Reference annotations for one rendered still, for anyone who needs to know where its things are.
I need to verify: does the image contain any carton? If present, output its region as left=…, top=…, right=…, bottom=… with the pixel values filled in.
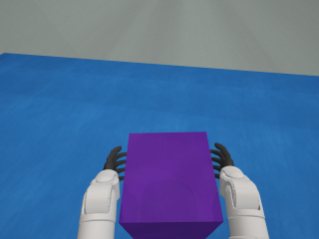
left=119, top=131, right=223, bottom=239

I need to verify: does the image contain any left robot hand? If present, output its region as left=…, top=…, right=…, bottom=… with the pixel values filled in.
left=103, top=145, right=127, bottom=181

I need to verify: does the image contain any robot left forearm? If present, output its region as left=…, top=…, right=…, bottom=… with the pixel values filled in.
left=77, top=169, right=120, bottom=239

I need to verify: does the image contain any right robot hand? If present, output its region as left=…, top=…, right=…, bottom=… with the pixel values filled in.
left=209, top=142, right=234, bottom=179

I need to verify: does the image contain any robot right forearm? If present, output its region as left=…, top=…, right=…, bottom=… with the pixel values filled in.
left=219, top=165, right=269, bottom=239

